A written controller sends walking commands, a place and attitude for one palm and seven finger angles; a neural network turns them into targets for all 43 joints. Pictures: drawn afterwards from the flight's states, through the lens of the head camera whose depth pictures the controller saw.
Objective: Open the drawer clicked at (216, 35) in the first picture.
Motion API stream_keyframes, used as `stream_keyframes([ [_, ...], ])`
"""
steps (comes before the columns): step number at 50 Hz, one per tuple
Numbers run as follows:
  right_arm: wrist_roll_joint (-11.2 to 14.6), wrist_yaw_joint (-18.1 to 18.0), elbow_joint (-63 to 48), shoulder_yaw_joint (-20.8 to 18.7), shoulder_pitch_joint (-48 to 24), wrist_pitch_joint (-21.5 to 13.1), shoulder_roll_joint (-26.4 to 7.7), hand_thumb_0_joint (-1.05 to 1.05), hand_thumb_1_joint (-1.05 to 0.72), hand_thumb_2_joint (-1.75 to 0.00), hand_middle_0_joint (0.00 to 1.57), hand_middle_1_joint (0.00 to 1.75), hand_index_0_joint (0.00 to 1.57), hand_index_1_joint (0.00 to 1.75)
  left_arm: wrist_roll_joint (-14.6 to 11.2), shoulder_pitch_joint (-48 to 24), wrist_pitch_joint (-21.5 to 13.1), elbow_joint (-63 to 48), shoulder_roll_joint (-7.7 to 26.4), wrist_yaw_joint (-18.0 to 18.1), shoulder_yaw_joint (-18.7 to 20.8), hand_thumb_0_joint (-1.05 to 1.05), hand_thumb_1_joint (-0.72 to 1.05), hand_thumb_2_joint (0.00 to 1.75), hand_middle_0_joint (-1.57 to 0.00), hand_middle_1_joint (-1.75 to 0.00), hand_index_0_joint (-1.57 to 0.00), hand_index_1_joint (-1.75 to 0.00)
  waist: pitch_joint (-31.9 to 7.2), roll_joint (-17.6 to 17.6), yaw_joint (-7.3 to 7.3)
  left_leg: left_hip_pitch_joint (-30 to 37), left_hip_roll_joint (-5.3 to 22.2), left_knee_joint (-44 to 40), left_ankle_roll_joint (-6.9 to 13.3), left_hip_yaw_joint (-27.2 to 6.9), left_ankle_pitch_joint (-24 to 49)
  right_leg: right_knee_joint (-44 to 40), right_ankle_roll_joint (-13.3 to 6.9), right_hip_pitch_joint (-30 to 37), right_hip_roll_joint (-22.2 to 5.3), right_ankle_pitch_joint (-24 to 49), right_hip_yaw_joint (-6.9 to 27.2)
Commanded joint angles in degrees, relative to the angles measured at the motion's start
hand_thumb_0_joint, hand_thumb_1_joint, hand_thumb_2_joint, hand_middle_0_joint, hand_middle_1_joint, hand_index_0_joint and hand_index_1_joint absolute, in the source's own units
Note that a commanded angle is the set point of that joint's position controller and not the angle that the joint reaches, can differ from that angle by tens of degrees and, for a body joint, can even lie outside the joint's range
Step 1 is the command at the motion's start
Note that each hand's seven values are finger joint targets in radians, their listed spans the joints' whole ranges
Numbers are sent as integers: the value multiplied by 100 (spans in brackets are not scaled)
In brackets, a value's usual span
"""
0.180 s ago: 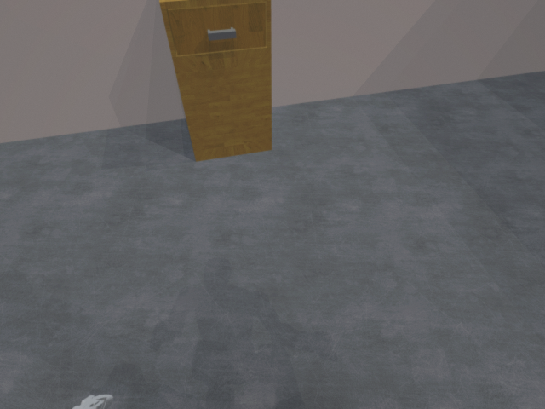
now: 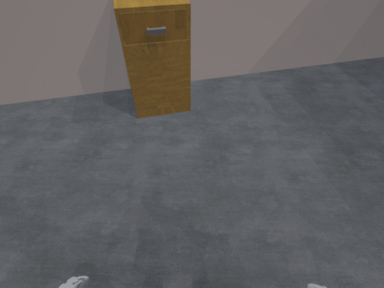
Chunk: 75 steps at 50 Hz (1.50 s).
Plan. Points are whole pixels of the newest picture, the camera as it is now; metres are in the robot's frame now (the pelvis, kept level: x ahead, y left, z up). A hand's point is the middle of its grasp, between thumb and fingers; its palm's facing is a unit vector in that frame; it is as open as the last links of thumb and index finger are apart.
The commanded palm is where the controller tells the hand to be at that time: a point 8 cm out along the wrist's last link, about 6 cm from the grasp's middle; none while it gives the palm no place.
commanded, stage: stand and wait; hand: left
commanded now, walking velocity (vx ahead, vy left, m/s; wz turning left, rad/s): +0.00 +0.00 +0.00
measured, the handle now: (156, 29) +1.51 +0.31 -0.08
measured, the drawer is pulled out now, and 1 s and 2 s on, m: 0.00 0.00 0.00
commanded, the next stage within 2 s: look at it before walking up in 0.64 s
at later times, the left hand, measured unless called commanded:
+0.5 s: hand out of the picture +0.06 +0.25 -0.15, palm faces -0.02 -0.94 -0.35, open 7.4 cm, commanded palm none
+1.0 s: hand out of the picture +0.06 +0.24 -0.15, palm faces -0.03 -0.94 -0.33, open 7.4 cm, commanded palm none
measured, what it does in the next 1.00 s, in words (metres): stands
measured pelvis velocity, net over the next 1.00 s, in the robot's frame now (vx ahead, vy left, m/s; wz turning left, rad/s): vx -0.02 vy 0.00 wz -0.01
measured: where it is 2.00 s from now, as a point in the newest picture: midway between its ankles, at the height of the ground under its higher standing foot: outside the picture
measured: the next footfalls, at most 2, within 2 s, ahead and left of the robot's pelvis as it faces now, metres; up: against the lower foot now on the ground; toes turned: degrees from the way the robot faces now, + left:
none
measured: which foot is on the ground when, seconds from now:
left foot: down 0.00-1.00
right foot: down 0.00-1.00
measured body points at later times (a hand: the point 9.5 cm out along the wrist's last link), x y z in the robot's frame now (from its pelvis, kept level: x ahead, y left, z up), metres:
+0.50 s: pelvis -0.01 +0.00 +0.00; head -0.01 -0.01 +0.45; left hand +0.06 +0.29 -0.13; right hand +0.06 -0.30 -0.13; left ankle -0.01 +0.13 -0.74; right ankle -0.01 -0.12 -0.74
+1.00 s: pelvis -0.02 +0.00 +0.01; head -0.02 +0.00 +0.46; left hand +0.06 +0.29 -0.13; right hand +0.06 -0.30 -0.12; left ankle -0.01 +0.13 -0.74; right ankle -0.01 -0.12 -0.74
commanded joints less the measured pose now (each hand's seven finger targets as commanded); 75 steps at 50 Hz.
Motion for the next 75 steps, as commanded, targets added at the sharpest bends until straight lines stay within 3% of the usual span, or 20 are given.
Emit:
stream_keyframes([
  [1,-6,-62,-323,-292,-246,-133,-1164,0,-90,-90,20,30,20,30,13,-260,-144,-348,1281,71,315,0,90,90,-20,-30,-20,-30,-349,-123,-19,156,557,-415,280,-377,1429,-536,-210,75,-636,1492,513],
  [19,26,-52,75,-240,-152,-146,-1225,0,-90,-90,20,30,20,30,-9,-161,-154,-14,1291,46,299,0,90,90,-20,-30,-20,-30,-378,-67,-2,250,614,-677,244,-415,1190,-821,-199,214,-671,1265,585],
  [30,30,-28,218,-234,-82,-130,-1234,0,-90,-90,20,30,20,30,3,-164,-153,93,1303,38,273,0,90,90,-20,-30,-20,-30,-156,-89,-10,170,611,-820,236,-457,857,-1035,-184,45,-666,730,657],
  [47,41,-23,239,-236,-97,-145,-1232,0,-90,-90,20,30,20,30,12,-143,-172,77,1284,47,274,0,90,90,-20,-30,-20,-30,-245,-36,-18,271,643,-848,229,-477,1155,-1011,-163,168,-668,1155,616],
  [53,41,-20,244,-235,-133,-135,-1234,0,-90,-90,20,30,20,30,17,-136,-158,99,1272,41,269,0,90,90,-20,-30,-20,-30,-87,-14,-5,222,643,-934,231,-494,960,-1087,-146,73,-654,899,606],
  [68,51,-11,269,-227,-118,-137,-1258,0,-90,-90,20,30,20,30,17,-66,-166,138,1283,36,257,0,90,90,-20,-30,-20,-30,-217,-56,-9,311,640,-934,243,-530,1029,-1116,-139,145,-676,953,610],
  [70,-2,16,457,-48,298,-35,-523,0,-90,-90,20,30,20,30,16,354,-42,319,551,57,104,0,90,90,-20,-30,-20,-30,-320,-104,-14,328,595,-840,122,-340,280,-1063,-49,114,-609,6,583],
  [72,-41,42,466,-94,448,31,-514,0,-90,-90,20,30,20,30,60,586,32,338,573,10,138,0,90,90,-20,-30,-20,-30,168,-126,22,-105,526,-840,157,-306,-1196,-1118,-121,-291,-524,-1318,745],
  [73,-50,49,419,-116,490,42,-530,0,-90,-90,20,30,20,30,77,656,45,302,604,-21,171,0,90,90,-20,-30,-20,-30,413,-208,28,-361,506,-808,180,-321,-1588,-1131,-176,-431,-484,-1668,860],
  [75,-61,48,349,-145,575,16,-495,0,-90,-90,20,30,20,30,87,867,35,249,568,-64,232,0,90,90,-20,-30,-20,-30,663,-241,50,-634,461,-544,221,-244,-1700,-1082,-318,-577,-482,-1871,1064],
])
